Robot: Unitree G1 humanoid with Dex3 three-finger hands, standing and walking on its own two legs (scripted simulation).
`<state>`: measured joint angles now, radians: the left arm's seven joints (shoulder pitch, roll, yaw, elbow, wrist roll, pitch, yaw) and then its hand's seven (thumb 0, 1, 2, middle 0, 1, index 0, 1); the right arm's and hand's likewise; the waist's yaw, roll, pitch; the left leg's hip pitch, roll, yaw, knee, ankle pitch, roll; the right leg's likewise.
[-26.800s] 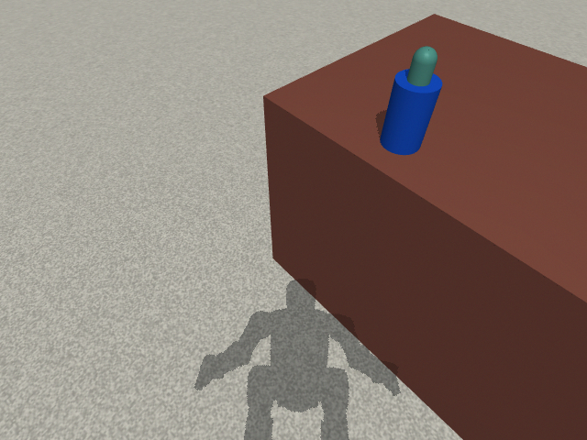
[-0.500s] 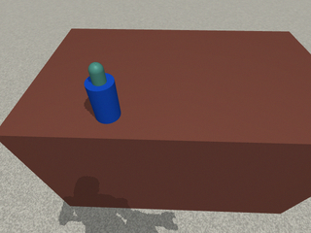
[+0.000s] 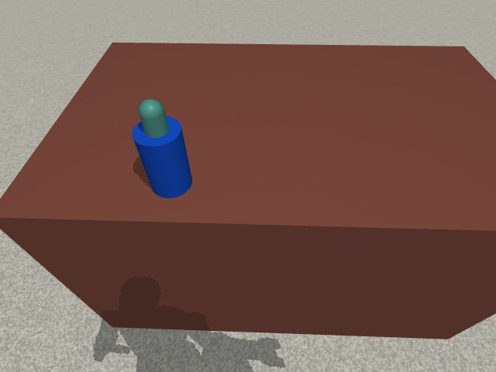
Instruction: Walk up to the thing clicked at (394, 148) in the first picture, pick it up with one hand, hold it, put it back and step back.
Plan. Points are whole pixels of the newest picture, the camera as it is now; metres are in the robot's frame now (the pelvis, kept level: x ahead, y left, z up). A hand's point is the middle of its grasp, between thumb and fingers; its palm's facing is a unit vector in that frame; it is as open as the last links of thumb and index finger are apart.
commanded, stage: home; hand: left
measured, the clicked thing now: (161, 147) +0.49 +0.19 +0.07
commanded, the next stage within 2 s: stand in 0.06 s
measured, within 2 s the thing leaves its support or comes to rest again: neither
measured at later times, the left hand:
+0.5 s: hand out of the picture +0.07 +0.26 -0.15, palm faces -0.02 -0.93 -0.35, open 12.3 cm
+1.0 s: hand out of the picture +0.09 +0.25 -0.15, palm faces -0.02 -0.94 -0.35, open 7.4 cm
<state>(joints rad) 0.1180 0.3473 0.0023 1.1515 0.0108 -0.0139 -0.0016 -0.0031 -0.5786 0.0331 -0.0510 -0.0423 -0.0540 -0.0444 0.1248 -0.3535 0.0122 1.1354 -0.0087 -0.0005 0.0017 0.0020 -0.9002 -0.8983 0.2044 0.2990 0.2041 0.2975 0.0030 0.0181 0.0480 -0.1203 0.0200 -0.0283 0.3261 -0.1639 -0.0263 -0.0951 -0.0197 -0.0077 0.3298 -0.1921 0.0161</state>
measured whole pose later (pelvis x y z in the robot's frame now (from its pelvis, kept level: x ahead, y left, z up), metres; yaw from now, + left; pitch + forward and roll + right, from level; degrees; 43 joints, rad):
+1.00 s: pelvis +0.01 +0.00 +0.00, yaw +0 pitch -2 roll +0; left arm 0.11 0.35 0.00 1.13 0.01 -0.01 0.00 0.01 0.89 0.90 -0.20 -0.30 -0.21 -0.30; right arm 0.11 -0.35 0.01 1.13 -0.01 0.00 0.00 0.00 -0.90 -0.90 0.20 0.30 0.20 0.30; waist 0.00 0.01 0.05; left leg -0.10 0.02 -0.03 0.32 -0.18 -0.03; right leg -0.08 -0.02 -0.01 0.32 -0.21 0.01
